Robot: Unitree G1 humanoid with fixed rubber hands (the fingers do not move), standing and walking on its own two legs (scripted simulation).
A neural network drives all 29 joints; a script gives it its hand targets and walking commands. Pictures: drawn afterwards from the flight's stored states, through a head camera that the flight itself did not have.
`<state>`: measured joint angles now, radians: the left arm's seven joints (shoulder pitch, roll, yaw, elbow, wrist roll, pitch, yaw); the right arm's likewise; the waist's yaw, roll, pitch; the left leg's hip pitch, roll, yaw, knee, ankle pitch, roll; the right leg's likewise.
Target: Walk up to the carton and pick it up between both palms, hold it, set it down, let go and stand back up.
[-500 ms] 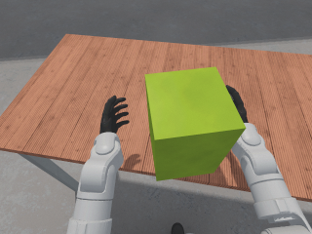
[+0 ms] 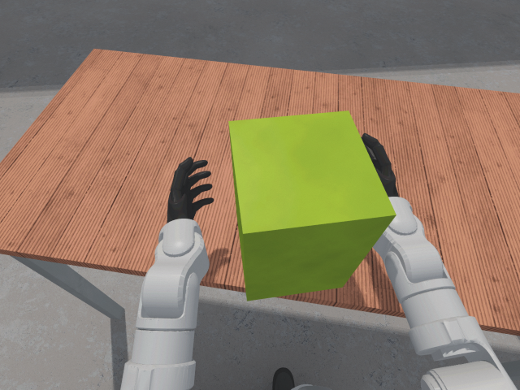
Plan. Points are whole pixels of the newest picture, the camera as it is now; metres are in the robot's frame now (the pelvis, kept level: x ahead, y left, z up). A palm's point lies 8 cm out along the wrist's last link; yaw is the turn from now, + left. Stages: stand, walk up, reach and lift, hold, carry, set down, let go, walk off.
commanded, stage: reach and lift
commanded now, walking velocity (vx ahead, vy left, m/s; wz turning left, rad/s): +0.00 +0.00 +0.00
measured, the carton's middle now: (292, 215) +0.35 -0.02 +0.06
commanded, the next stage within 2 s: none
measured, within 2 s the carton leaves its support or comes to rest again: leaves its support in 1.52 s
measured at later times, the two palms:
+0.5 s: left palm (196, 207) +0.35 +0.12 +0.08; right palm (368, 189) +0.39 -0.14 +0.08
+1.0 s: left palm (194, 206) +0.36 +0.12 +0.08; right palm (366, 189) +0.38 -0.13 +0.09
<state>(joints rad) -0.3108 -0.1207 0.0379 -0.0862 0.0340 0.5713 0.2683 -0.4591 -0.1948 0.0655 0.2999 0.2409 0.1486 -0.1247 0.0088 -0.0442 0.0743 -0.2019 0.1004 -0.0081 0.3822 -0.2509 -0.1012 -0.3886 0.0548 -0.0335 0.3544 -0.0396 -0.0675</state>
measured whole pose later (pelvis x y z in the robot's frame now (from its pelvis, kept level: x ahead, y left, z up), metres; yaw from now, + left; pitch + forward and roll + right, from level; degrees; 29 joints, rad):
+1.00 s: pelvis +0.01 +0.00 +0.00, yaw +0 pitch +5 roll +0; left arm -0.31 -0.16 0.03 -0.10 0.13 0.51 0.26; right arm -0.44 -0.12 0.10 0.28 0.20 0.07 -0.20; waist -0.02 -0.04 0.10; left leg -0.21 0.11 -0.02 0.36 -0.25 -0.10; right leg -0.37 0.06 -0.04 0.30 -0.02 -0.07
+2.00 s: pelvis +0.01 +0.03 +0.00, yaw +3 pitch -4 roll -1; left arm -0.38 -0.19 0.13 0.03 0.25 0.52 0.14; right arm -0.42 0.04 -0.04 0.36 0.09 0.07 -0.18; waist -0.08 -0.03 0.09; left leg -0.06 0.07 -0.06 0.43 -0.30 -0.06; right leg -0.21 0.01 -0.08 0.37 -0.10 -0.03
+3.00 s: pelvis -0.01 +0.06 +0.00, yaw +5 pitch -7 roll -2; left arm -0.64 -0.11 0.22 0.19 0.28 0.70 0.10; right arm -0.69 0.01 -0.07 0.52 0.15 0.25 -0.22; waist -0.14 -0.04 0.05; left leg -0.05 0.03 -0.08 0.51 -0.33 -0.02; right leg -0.13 -0.02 -0.09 0.32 -0.06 0.02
